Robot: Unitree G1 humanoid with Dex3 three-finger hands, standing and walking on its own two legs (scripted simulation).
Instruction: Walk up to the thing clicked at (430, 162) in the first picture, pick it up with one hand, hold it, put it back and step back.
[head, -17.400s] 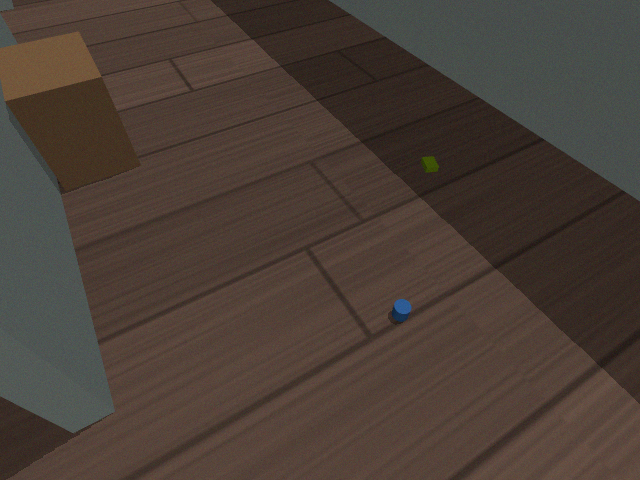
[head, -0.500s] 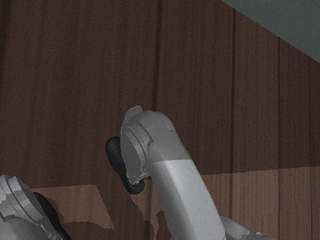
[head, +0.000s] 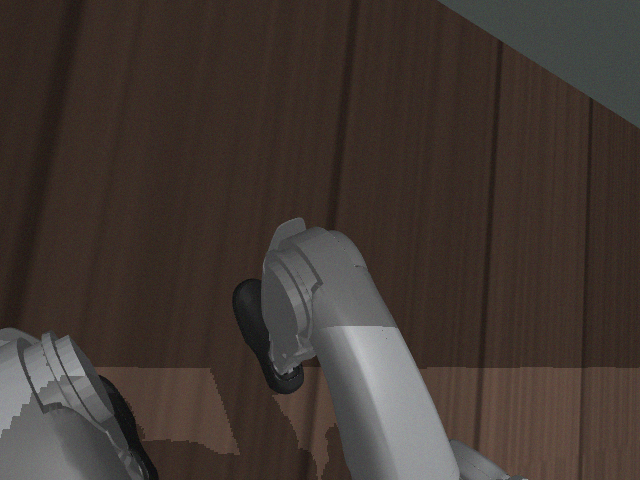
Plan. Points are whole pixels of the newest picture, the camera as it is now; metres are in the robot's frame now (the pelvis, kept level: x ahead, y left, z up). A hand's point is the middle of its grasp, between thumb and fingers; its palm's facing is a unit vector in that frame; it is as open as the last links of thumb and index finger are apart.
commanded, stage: settle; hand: left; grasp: from above
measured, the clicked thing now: out of the picture +0.47 +0.31 -0.30
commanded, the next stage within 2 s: lift in 0.44 s
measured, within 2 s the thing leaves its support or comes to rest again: neither
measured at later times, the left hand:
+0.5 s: hand out of the picture +0.44 +0.31 -0.18, palm faces -0.28 -0.31 -0.91, open 10.1 cm
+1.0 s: hand out of the picture +0.42 +0.32 -0.07, palm faces -0.27 -0.32 -0.91, open 10.1 cm
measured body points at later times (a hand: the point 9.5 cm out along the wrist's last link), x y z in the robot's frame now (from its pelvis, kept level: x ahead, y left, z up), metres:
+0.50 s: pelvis +0.01 -0.01 +0.01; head +0.26 +0.07 +0.37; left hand +0.46 +0.32 -0.12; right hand +0.04 -0.27 -0.07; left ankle +0.07 +0.13 -0.30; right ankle +0.13 -0.12 -0.30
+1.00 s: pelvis +0.01 -0.01 +0.05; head +0.22 +0.03 +0.45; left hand +0.43 +0.33 -0.02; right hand +0.10 -0.27 -0.08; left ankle +0.07 +0.13 -0.30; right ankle +0.13 -0.12 -0.30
